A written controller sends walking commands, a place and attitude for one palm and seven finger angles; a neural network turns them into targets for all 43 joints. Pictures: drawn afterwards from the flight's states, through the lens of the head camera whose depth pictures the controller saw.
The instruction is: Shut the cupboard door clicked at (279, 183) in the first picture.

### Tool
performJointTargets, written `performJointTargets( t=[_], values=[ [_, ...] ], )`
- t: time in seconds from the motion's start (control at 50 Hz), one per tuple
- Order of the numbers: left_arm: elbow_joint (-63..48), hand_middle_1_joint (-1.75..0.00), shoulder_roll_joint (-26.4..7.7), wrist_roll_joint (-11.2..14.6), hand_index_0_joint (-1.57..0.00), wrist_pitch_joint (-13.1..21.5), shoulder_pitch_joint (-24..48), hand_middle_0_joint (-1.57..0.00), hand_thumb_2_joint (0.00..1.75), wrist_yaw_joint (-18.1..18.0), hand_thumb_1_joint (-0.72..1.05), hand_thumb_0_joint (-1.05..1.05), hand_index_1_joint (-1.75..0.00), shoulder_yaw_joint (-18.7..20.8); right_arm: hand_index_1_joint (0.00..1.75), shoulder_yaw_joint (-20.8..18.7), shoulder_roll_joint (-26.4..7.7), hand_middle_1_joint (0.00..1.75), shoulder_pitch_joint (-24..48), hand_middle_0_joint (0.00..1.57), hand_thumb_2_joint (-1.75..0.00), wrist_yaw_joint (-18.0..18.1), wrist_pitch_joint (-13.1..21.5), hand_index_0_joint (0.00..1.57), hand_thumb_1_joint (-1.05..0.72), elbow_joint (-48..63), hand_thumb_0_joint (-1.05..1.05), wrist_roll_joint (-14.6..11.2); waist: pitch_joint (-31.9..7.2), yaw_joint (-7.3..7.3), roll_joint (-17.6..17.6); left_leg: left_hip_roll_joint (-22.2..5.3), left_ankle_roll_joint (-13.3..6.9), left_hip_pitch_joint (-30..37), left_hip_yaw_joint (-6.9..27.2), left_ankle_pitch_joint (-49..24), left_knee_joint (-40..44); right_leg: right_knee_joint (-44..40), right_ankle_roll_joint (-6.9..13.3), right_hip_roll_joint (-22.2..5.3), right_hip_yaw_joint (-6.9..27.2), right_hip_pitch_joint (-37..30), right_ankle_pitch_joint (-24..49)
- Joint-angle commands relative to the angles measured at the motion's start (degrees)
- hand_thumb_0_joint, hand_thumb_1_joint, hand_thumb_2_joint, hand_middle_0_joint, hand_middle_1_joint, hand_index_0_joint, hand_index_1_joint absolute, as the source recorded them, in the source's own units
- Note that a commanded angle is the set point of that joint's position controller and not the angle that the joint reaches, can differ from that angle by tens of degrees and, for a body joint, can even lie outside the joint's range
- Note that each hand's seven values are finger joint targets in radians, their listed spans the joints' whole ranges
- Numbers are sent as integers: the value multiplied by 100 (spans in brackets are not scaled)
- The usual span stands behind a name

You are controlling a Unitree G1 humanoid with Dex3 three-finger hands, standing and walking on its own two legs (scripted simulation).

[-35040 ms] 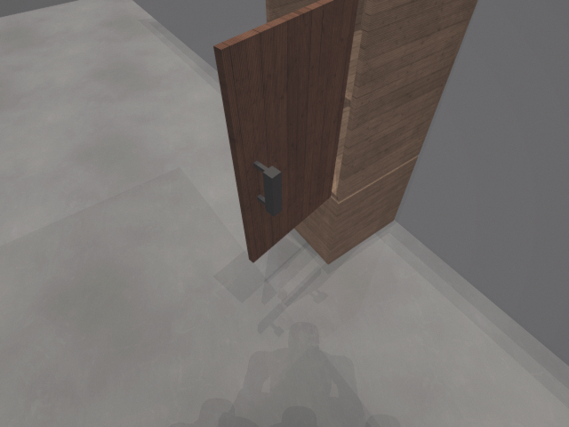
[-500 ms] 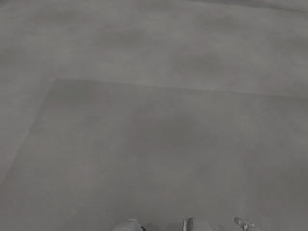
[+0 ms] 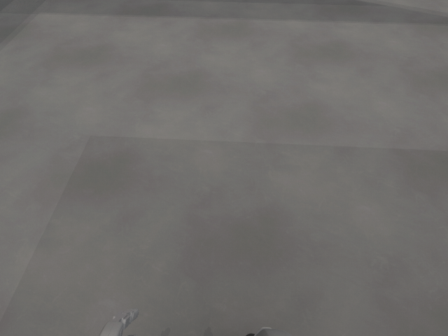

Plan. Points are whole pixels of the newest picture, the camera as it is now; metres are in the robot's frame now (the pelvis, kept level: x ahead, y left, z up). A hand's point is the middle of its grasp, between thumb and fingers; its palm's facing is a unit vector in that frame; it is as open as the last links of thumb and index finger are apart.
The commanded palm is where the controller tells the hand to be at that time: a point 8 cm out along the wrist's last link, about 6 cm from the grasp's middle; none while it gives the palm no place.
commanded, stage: turn to face it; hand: left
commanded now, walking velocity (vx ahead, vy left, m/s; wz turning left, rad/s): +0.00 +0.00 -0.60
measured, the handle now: out of the picture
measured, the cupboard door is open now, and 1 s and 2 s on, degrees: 60 60 60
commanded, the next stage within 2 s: none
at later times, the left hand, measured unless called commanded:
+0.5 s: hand (105, 335) +0.14 +0.25 -0.17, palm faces -0.16 -0.97 -0.19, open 7.4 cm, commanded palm none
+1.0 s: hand (173, 278) +0.25 +0.12 -0.14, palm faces -0.58 -0.77 -0.27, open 7.4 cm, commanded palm none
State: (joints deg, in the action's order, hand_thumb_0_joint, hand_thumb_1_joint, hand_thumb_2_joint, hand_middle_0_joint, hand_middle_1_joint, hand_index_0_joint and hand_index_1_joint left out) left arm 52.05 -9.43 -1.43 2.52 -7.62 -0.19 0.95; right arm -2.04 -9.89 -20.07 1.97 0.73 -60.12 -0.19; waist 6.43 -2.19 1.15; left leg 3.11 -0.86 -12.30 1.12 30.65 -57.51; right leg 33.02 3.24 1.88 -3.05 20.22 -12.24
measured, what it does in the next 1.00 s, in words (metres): steps on the spot, turning right: left foot, then right foot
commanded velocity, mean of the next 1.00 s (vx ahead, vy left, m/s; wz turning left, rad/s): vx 0.00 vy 0.00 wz -0.60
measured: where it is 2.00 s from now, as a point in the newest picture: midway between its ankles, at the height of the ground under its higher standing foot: outside the picture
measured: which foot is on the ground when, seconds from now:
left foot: up 0.00-0.36, down 0.38-0.88, up 0.90-1.00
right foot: down 0.00-0.38, up 0.40-0.86, down 0.88-1.00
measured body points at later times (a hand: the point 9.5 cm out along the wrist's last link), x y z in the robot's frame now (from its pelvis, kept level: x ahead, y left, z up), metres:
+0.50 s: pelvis +0.05 +0.05 +0.01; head +0.08 +0.09 +0.46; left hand +0.15 +0.30 -0.15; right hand +0.12 -0.21 -0.10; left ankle +0.08 +0.15 -0.73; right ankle +0.02 -0.07 -0.67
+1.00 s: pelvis +0.03 +0.03 +0.00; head +0.05 -0.02 +0.45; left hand +0.28 +0.16 -0.12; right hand -0.11 -0.22 -0.15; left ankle +0.08 +0.15 -0.65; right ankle -0.04 -0.06 -0.73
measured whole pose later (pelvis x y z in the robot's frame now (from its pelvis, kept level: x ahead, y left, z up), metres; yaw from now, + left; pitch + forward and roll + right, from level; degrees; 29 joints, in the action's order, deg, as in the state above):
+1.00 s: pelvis +0.03 +0.03 +0.00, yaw -35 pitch +0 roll +0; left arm 49.3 -11.9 -1.1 -2.1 -8.2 0.6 2.6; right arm -3.6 -16.5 -14.1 1.1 -4.5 -54.1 0.7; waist 5.4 -2.3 3.6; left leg -6.7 4.2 -27.1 -4.1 26.8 -64.4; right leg 32.2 1.3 0.7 -1.6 14.3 -18.1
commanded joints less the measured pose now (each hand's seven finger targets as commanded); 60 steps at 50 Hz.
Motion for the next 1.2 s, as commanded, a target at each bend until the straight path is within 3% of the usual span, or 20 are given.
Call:
performJointTargets(
  t=[0.0, 0.08, 0.22, 0.28, 0.32, 0.34, 0.36, 0.38, 0.4, 0.48, 0.68, 0.78, 0.82, 0.84, 0.86, 0.88, 0.9, 0.92, 0.98, 1.18],
  values=[
    [-128, -30, -913, 64, -20, -125, -625, -20, 90, -172, 90, 0, -30, 330, 30, -98, -494, 30, 192, 20, -90, 25, -36, 20, -90, 534, 0, 49, -688, 239, -534, -558, 238, -1352, 170, -233, -1087, -1360, 1094, -1853, 1890, -1033, 4170],
    [-134, -30, -964, 29, -20, -143, -593, -20, 90, -123, 90, 0, -30, 413, 30, -112, -355, 30, 228, 20, -90, -49, -242, 20, -90, 595, 0, 127, -976, 98, -527, -535, 386, -1196, -59, -927, -471, -1531, 694, -1303, 1572, -596, 2721],
    [-159, -30, -1187, -13, -20, -259, -834, -20, 90, -47, 90, 0, -30, 536, 30, -152, -555, 30, 1132, 20, -90, -34, -191, 20, -90, 1094, 0, 80, -1053, 336, -1005, -465, 460, -1409, -31, -763, 794, -1390, 744, -1258, 2257, -1013, 1950],
    [-241, -30, -1259, -18, -20, -313, -775, -20, 90, -50, 90, 0, -30, 601, 30, -146, -568, 30, 1160, 20, -90, 6, -113, 20, -90, 1177, 0, 25, -1101, 331, -1072, -321, 409, -791, 8, -759, 1811, -1068, 690, -1221, 2546, -875, 2307],
    [-309, -30, -1260, 32, -20, -366, -547, -20, 90, -47, 90, 0, -30, 605, 30, -168, -667, 30, 773, 20, -90, 35, -66, 20, -90, 1090, 0, 2, -1180, 88, -1099, -302, 382, 295, -10, -1578, 2983, -758, 330, -947, 2438, -250, 1768],
    [-382, -30, -1065, 71, -20, -386, -516, -20, 90, -38, 90, 0, -30, 565, 30, -210, -911, 30, 625, 20, -90, 58, -18, 20, -90, 1068, 0, 15, -1219, 25, -508, -776, 290, 1047, 305, -1802, 3612, -366, 61, -519, 2115, 423, 866],
    [-489, -30, -767, 130, -20, -411, -619, -20, 90, 8, 90, 0, -30, 515, 30, -288, -1429, 30, 615, 20, -90, 67, 22, 20, -90, 1153, 0, 111, -1113, 35, 1127, -2186, -180, 1481, 1668, -2284, 4163, 682, -260, 284, 1289, 1410, -1171],
    [-564, -30, -870, 70, -20, -426, -444, -20, 90, 34, 90, 0, -30, 502, 30, -316, -1634, 30, 557, 20, -90, 80, -37, 20, -90, 1221, 0, 148, -885, -36, 1362, -3017, -742, 924, 2116, -3102, 4213, 1911, -458, 146, 651, 1432, -2349],
    [-590, -30, -977, 33, -20, -462, -461, -20, 90, 60, 90, 0, -30, 534, 30, -254, -1496, 30, 791, 20, -90, 90, -80, 20, -90, 1338, 0, 191, -644, 113, 708, -2950, -943, 318, 1769, -3238, 4172, 2596, -513, -68, 735, 1216, -2085],
    [-364, -30, -1056, 3, -20, -620, -776, -20, 90, 195, 90, 0, -30, 622, 30, -117, -1170, 30, 1440, 20, -90, 91, -58, 20, -90, 1578, 0, 184, -429, 454, 833, -2144, -680, -79, 508, -3032, 4125, 3615, -681, -275, 541, 1178, -1297],
    [-708, -30, -803, 18, -20, -620, 54, -20, 90, 274, 90, 0, -30, 466, 30, -275, -1360, 30, 490, 20, -90, 23, -52, 20, -90, 1181, 0, 187, -809, 10, 949, -2331, -714, 952, -327, -3940, 3698, 1904, -700, -458, -25, 936, -1245],
    [-687, -30, -839, 32, -20, -540, -19, -20, 90, 251, 90, 0, -30, 415, 30, -349, -1542, 30, 464, 20, -90, -41, -88, 20, -90, 1092, 0, 179, -1011, 48, 1173, -2386, -496, 843, -703, -4479, 3055, 503, -469, -220, -341, -19, -961],
    [-506, -30, -1080, 26, -20, -475, -618, -20, 90, 220, 90, 0, -30, 477, 30, -364, -1538, 30, 668, 20, -90, -72, -105, 20, -90, 1147, 0, 120, -1198, 432, 696, -2143, -63, 129, -1056, -3657, 2116, -832, -304, -330, -164, -1287, 325],
    [-395, -30, -1710, -31, -20, -387, -1015, -20, 90, 146, 90, 0, -30, 571, 30, -287, -1132, 30, 658, 20, -90, -117, -129, 20, -90, 1289, 0, 62, -1421, 627, -916, -1538, 325, -1140, -1397, -1861, 911, -1327, 113, -1499, 1318, -2428, 1629],
    [-285, -30, -2083, 10, -20, -383, -1228, -20, 90, 56, 90, 0, -30, 645, 30, -191, -876, 30, 1100, 20, -90, -100, -158, 20, -90, 1559, 0, 95, -1142, 766, -1803, -815, 530, -2283, -1117, 728, -296, -1144, 732, -2424, 2492, -2406, 4030],
    [-304, -30, -2041, 52, -20, -400, -1241, -20, 90, -8, 90, 0, -30, 619, 30, -175, -1013, 30, 1058, 20, -90, -34, -240, 20, -90, 1523, 0, 80, -1145, 715, -1384, -945, 482, -2361, -368, 552, -944, -1158, 1010, -2530, 2310, -2079, 3735],
    [-408, -30, -1821, 40, -20, -412, -884, -20, 90, -51, 90, 0, -30, 600, 30, -192, -950, 30, 1127, 20, -90, -27, -254, 20, -90, 1497, 0, 89, -807, 569, -1261, -1025, 479, -2696, -151, 149, -1138, -1227, 917, -2182, 2045, -1944, 3181],
    [-479, -30, -1707, 42, -20, -413, -558, -20, 90, -75, 90, 0, -30, 579, 30, -205, -1002, 30, 1050, 20, -90, -15, -258, 20, -90, 1415, 0, 101, -767, 422, -1662, -1058, 541, -2769, -114, -130, -1196, -1287, 819, -1986, 2079, -1839, 2789],
    [-661, -30, -1414, 58, -20, -375, -107, -20, 90, -62, 90, 0, -30, 468, 30, -229, -1038, 30, 818, 20, -90, -87, -287, 20, -90, 1211, 0, 126, -741, 164, -1091, -1008, 647, -2167, -142, -935, -924, -1275, 598, -1477, 1401, -1265, 2437],
    [-621, -30, -1578, -25, -20, -416, -269, -20, 90, -9, 90, 0, -30, 598, 30, -203, -862, 30, 1075, 20, -90, -51, -187, 20, -90, 1432, 0, 56, -784, 307, -1088, -578, 581, -1252, -228, -585, 1309, -1031, 790, -1428, 2304, -984, 1980]
  ],
)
